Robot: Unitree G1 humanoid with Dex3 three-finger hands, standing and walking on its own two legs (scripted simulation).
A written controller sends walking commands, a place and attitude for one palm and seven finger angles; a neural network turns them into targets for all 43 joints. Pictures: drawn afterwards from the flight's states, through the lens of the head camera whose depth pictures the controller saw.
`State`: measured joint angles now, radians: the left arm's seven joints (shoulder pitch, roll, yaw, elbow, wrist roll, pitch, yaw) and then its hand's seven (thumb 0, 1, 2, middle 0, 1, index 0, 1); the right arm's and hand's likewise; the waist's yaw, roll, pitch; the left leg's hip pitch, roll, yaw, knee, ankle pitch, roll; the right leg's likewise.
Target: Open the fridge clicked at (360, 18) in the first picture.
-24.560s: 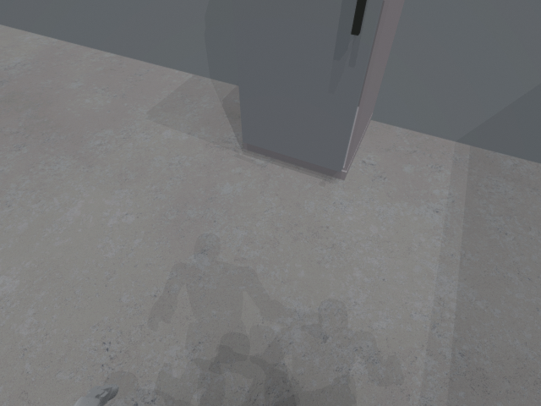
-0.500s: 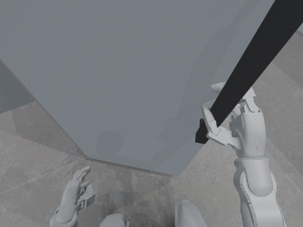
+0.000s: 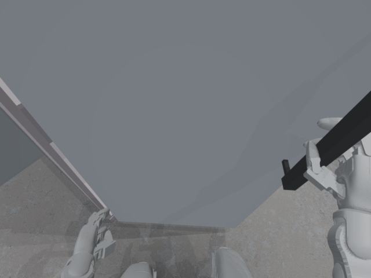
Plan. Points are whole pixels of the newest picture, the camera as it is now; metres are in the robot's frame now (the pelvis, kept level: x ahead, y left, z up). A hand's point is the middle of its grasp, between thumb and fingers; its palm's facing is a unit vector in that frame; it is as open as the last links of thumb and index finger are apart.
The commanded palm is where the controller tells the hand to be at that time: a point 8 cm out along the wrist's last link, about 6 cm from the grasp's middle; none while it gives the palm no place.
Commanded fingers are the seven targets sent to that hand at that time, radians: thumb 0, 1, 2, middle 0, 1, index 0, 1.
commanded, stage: walk backward, drawing the door open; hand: right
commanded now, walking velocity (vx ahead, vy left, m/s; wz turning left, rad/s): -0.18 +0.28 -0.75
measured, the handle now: (341, 120) +0.34 -0.19 +0.21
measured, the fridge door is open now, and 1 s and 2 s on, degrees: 53 71 72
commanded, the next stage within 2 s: stop walking and hold the door back in 0.40 s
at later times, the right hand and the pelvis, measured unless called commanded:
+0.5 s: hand (306, 275) +0.14 -0.12 +0.15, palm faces +0.63 +0.72 -0.28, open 6.7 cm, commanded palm +0.09 -0.15 +0.15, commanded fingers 0.00 -0.90 -0.90 0.45 1.40 0.45 1.40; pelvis -0.04 +0.19 +0.00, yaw -19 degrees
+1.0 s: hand (309, 264) +0.15 -0.13 +0.16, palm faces +0.63 +0.75 -0.20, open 6.0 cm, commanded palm +0.09 -0.17 +0.15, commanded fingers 0.00 -0.90 -0.90 0.45 1.40 0.45 1.40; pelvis -0.13 +0.23 +0.01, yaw -29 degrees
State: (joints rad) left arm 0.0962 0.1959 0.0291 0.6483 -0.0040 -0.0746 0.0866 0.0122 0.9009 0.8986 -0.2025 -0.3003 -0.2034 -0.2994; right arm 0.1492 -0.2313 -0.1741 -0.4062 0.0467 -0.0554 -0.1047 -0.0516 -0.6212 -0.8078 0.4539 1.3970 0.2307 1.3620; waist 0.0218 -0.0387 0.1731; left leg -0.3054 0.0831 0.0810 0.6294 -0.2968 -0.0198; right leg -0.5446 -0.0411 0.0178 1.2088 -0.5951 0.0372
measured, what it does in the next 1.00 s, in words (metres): steps to the left, turning right: right foot, then left foot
